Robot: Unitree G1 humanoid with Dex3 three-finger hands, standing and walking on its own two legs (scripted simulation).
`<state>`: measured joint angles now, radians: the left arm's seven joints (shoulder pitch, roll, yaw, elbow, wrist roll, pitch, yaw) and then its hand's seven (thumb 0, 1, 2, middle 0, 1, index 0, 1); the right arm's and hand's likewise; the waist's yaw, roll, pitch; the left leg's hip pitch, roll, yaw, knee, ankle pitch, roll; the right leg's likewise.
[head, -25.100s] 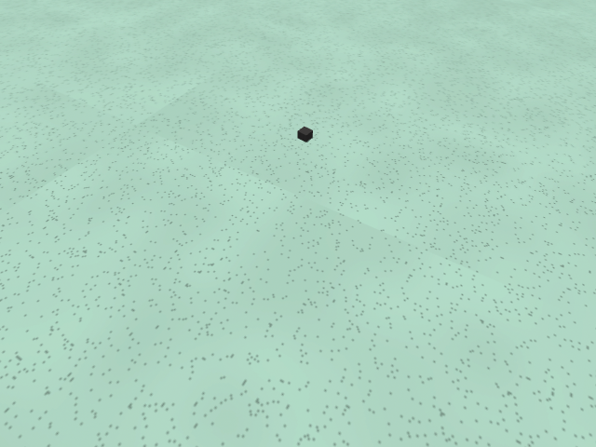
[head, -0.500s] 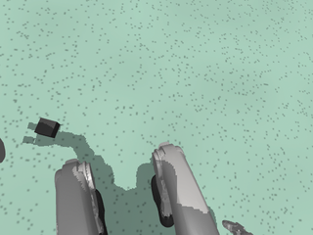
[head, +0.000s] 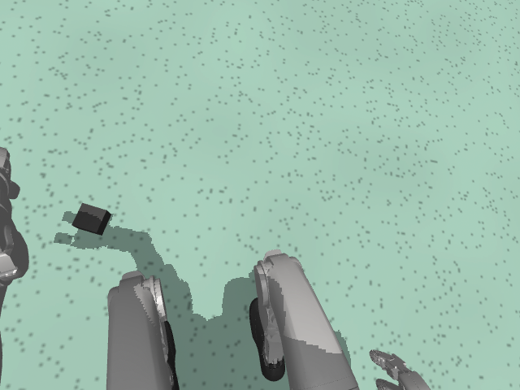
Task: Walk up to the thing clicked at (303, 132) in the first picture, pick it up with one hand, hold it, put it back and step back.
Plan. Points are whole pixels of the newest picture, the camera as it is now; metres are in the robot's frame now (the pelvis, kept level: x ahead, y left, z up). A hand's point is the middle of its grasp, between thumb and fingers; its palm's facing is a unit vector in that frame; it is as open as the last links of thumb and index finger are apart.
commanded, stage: go down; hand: left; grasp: from above
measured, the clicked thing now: (92, 219) +0.48 +0.30 -0.47
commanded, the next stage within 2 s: approach in 0.88 s
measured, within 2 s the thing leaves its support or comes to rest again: neither
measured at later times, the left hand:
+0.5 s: hand out of the picture +0.45 +0.35 -0.05, palm faces -0.08 -0.42 -0.90, open 14.1 cm
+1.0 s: hand out of the picture +0.45 +0.35 -0.04, palm faces -0.08 -0.41 -0.91, open 14.1 cm
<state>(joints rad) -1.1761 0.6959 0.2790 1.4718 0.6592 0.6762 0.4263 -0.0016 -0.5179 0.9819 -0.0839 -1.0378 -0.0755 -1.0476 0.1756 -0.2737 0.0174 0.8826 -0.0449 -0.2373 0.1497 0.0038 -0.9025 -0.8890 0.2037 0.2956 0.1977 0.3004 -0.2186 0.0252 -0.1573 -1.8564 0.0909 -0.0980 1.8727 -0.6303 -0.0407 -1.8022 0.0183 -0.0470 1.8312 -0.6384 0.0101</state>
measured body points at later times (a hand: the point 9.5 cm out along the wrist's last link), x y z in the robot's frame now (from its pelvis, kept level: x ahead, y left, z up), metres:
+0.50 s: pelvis +0.01 +0.00 +0.03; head +0.21 +0.04 +0.43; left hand +0.46 +0.36 +0.00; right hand +0.06 -0.26 -0.10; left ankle +0.08 +0.14 -0.46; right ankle +0.08 -0.12 -0.46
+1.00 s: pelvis +0.02 +0.00 +0.05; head +0.22 +0.04 +0.45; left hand +0.45 +0.37 +0.01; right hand +0.08 -0.25 -0.08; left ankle +0.08 +0.14 -0.46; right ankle +0.08 -0.12 -0.46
